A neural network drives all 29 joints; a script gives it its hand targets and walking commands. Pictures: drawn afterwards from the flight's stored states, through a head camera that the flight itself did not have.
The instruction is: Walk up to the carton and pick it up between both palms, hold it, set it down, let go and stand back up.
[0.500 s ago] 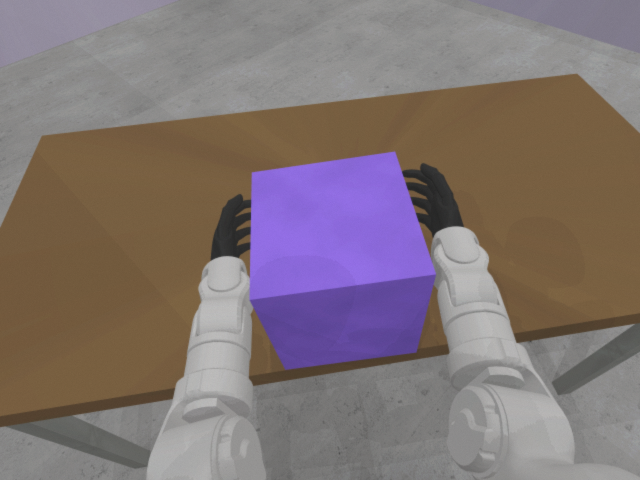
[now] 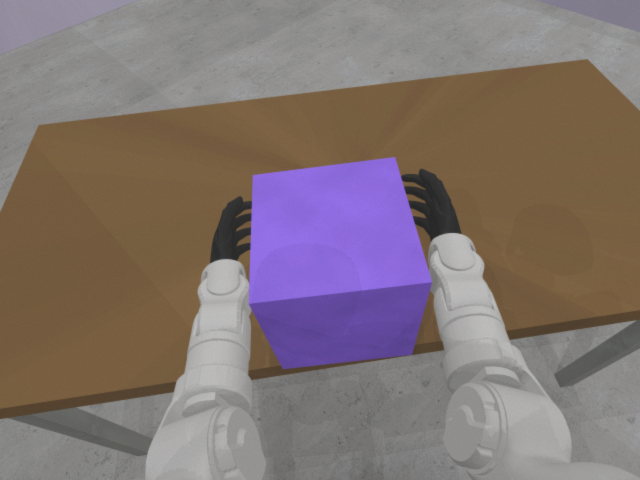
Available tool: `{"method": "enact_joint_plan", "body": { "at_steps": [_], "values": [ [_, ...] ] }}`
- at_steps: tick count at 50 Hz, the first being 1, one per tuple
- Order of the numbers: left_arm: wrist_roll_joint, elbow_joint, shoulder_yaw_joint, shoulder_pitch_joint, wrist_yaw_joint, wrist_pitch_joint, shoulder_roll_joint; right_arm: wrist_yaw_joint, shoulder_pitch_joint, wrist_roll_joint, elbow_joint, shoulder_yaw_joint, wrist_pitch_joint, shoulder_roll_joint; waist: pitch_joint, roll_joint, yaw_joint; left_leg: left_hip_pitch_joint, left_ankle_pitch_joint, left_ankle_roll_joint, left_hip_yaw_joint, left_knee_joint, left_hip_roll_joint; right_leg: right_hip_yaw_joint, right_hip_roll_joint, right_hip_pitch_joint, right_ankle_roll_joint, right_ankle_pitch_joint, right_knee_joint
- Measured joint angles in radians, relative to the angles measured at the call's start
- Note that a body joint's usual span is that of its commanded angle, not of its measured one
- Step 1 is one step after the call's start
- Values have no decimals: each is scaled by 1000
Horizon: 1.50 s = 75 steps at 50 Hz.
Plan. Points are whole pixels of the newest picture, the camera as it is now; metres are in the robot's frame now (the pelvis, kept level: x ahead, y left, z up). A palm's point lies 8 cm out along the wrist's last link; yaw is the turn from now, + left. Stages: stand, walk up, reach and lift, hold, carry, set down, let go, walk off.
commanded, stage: set down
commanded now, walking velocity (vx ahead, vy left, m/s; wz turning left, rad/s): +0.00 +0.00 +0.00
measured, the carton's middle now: (335, 268) +0.38 +0.00 +0.01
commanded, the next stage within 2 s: none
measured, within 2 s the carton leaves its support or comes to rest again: rests again in 0.24 s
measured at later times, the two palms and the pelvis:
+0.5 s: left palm (235, 246) +0.41 +0.14 +0.04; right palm (443, 229) +0.42 -0.14 +0.05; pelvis +0.01 +0.00 +0.00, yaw +0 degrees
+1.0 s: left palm (235, 248) +0.40 +0.14 +0.04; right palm (443, 228) +0.42 -0.14 +0.05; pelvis +0.00 +0.00 +0.00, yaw +0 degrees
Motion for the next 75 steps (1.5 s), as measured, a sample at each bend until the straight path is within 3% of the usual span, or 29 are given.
{"method": "enact_joint_plan", "body": {
  "at_steps": [25, 53, 57, 63, 67, 75],
  "values": [
    [36, 35, 42, -36, 1, -64, -18, 7, 2, -29, 22, -41, -72, -9, -29, 7, -2, -47, -7, 5, 6, -1, -5, -1, -5, -48, 4, -7, 0],
    [21, 113, 70, -83, 7, -121, 9, -2, -61, -21, 105, -62, -101, -31, -31, 5, 5, -82, 9, 1, 13, 0, 1, -2, 1, -85, 0, 11, 1],
    [-18, 172, 28, -108, 23, -136, 38, -10, -80, 8, 151, -29, -108, -69, -33, 2, 13, -91, 12, 2, 16, 1, 0, 0, 0, -102, 2, 9, 14],
    [-202, 296, -130, -176, 91, -132, 109, -67, -139, 190, 268, 125, -89, -162, -13, -6, 23, -128, -11, 5, 17, 60, -3, -1, -3, -152, 4, -29, 101],
    [-266, 354, -194, -206, 118, -135, 139, -93, -171, 274, 341, 185, -92, -190, -11, -10, 18, -160, -40, 7, 15, 116, -7, -3, -7, -187, 6, -64, 167],
    [-358, 399, -269, -231, 111, -153, 177, -91, -177, 354, 378, 247, -120, -243, -15, -4, 6, -209, -78, 13, 13, 191, -16, -3, -15, -233, 12, -101, 238]
  ]
}}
